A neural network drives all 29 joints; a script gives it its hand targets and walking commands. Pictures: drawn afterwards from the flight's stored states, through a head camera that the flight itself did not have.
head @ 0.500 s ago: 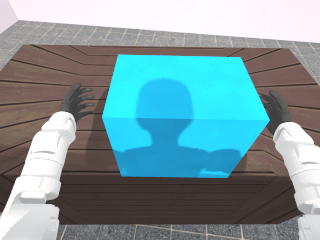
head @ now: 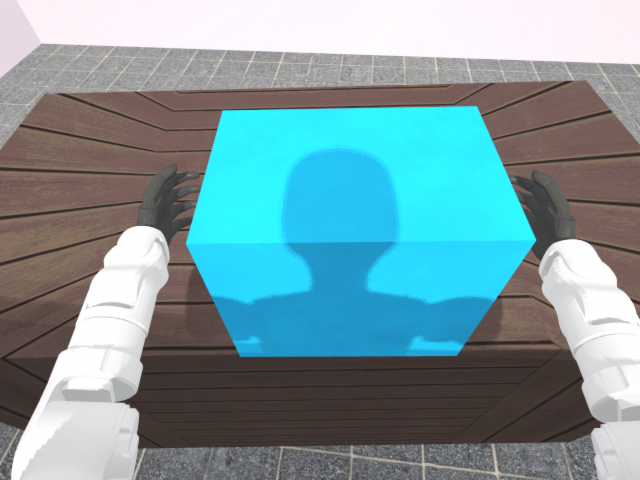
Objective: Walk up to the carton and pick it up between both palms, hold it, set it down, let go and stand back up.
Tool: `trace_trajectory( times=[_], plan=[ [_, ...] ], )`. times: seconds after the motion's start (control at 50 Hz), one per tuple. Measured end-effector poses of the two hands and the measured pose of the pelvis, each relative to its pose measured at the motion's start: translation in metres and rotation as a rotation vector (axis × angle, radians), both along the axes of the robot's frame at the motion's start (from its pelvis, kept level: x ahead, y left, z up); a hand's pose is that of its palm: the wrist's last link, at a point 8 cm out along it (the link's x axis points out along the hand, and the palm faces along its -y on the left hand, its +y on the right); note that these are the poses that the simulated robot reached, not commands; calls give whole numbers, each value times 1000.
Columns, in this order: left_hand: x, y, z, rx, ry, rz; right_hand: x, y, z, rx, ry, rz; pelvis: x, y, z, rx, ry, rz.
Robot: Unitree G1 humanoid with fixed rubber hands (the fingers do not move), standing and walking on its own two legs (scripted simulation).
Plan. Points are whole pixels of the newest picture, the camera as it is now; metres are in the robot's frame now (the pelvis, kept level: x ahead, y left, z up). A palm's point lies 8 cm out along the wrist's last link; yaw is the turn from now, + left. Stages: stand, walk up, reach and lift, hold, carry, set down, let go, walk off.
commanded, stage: reach and lift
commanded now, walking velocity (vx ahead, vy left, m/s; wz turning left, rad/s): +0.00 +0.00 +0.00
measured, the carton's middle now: (348, 242) +0.42 -0.01 +0.06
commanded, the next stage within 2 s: none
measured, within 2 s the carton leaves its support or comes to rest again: leaves its support in 1.98 s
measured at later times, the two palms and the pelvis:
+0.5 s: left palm (171, 233) +0.40 +0.22 +0.09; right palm (518, 244) +0.40 -0.22 +0.08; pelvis -0.01 -0.01 +0.00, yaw +1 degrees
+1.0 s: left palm (188, 238) +0.40 +0.20 +0.09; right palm (509, 242) +0.40 -0.21 +0.08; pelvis -0.01 -0.01 +0.00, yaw +0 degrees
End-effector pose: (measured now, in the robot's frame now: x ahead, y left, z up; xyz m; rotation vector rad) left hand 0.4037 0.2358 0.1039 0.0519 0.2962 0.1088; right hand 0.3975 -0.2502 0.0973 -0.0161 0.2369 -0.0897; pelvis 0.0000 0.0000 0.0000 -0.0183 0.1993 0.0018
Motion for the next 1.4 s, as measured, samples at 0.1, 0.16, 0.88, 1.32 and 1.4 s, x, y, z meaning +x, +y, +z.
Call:
trace_trajectory(
  times=[0.1, 0.16, 0.88, 1.32, 1.4],
  plan=[
    [1, 0, -2, 2, -1, 15, 0, 6, -6, -1, 19, 6, 0, -7, 0, 6, -7, 4],
    [0, -2, -2, 8, -16, 12, 0, 13, -7, 10, 5, 11, 0, -10, 0, 7, -7, 7],
    [-5, -36, -18, -33, -50, 13, 2, 42, -16, 43, 8, -31, -14, -6, -5, 2, 18, 3],
    [-4, -34, -17, -22, -68, 39, 5, 46, -15, 45, 12, -34, -7, -9, -3, 2, 5, 9],
    [-3, -34, -17, -29, -69, 40, 6, 46, -15, 43, 13, -33, -6, -10, -3, 5, 0, 9]
  ],
)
